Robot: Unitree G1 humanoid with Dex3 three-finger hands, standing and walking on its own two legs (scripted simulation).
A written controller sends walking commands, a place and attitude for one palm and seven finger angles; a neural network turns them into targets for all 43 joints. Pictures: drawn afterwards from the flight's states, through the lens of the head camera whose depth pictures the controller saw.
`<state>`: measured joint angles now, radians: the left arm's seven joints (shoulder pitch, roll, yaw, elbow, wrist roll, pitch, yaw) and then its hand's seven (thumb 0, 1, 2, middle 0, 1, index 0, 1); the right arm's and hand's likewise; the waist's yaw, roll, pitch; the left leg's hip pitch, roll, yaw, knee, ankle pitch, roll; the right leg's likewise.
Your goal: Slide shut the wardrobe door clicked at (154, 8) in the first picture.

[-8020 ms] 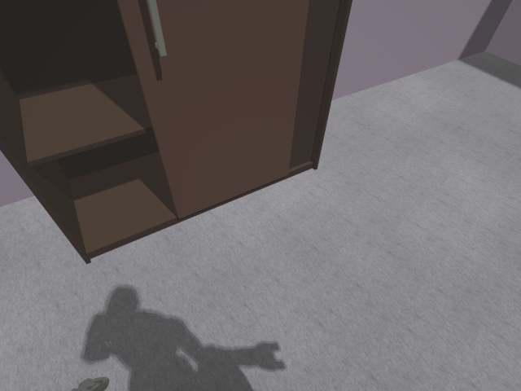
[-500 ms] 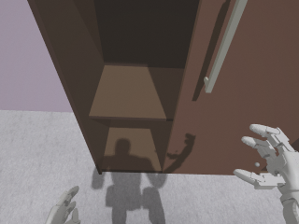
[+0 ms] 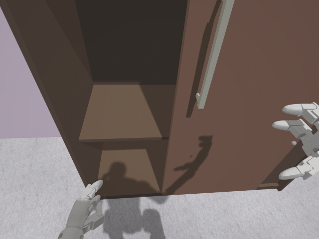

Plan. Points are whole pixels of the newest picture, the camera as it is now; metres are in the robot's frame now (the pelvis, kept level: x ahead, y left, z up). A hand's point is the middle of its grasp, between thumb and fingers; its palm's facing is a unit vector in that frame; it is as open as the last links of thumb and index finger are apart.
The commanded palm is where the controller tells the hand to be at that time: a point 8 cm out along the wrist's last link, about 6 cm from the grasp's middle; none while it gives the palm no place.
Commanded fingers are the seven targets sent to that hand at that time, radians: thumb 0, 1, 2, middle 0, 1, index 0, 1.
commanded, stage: raise the hand with hooked fingers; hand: right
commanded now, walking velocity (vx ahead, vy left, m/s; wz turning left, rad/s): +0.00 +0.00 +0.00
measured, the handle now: (210, 59) +0.52 -0.14 +0.23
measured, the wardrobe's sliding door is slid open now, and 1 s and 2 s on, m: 0.41 0.41 0.41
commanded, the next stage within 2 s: move the hooked fingers beside the handle in 0.64 s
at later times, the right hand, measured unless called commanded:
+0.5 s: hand (287, 130) +0.28 -0.25 +0.20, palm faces +0.02 +0.99 -0.12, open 14.0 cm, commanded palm +0.25 -0.30 +0.21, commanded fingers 0.00 0.50 -0.30 0.30 1.20 0.30 1.20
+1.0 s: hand (283, 124) +0.30 -0.25 +0.20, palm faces +0.03 +0.99 -0.10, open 14.0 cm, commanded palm +0.28 -0.29 +0.20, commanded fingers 0.00 0.50 -0.30 0.30 1.20 0.30 1.20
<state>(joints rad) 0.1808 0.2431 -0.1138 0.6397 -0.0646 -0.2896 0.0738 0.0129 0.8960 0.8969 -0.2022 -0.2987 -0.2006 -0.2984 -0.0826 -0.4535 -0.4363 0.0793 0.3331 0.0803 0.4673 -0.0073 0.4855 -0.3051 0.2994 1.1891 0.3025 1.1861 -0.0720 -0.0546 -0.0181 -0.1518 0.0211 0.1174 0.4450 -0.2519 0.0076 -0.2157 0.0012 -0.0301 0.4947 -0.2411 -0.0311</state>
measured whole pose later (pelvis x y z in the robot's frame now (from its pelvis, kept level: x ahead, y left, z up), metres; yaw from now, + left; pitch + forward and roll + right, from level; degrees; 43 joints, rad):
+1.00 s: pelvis +0.00 +0.02 +0.00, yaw +0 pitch -2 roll +0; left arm 0.20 0.29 -0.09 0.66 -0.09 -0.26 0.09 0.01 0.90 0.90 -0.20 -0.30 -0.20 -0.30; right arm -0.26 -0.50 -0.47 0.28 0.31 0.13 0.49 -0.01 0.51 -0.30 0.30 1.20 0.30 1.20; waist -0.05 -0.07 -0.02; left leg -0.16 0.00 0.12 0.44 -0.25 0.04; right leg -0.21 -0.02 -0.03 0.47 -0.22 0.00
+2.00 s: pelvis +0.01 +0.01 +0.00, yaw +2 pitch +2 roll +1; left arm 0.30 0.30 -0.06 0.68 -0.08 -0.18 0.09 0.01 0.90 0.90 -0.20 -0.30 -0.20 -0.30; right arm -0.67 -0.52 -0.38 0.75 0.20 0.04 0.39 -0.01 0.51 -0.30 0.30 1.20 0.30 1.20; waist 0.04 -0.04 -0.03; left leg -0.23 0.01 0.09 0.45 -0.26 0.02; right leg -0.28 -0.01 -0.05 0.48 -0.24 -0.02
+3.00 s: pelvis +0.01 +0.00 +0.00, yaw +3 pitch +5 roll +1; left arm 0.33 0.29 -0.05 0.66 -0.06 -0.12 0.07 0.01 0.90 0.90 -0.20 -0.30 -0.20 -0.30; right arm -0.82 -0.55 -0.39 0.98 0.15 -0.06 0.35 -0.01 0.50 -0.30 0.30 1.20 0.30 1.20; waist 0.08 -0.04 -0.06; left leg -0.31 0.01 0.07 0.48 -0.26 0.01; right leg -0.36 -0.01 -0.07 0.52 -0.26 -0.03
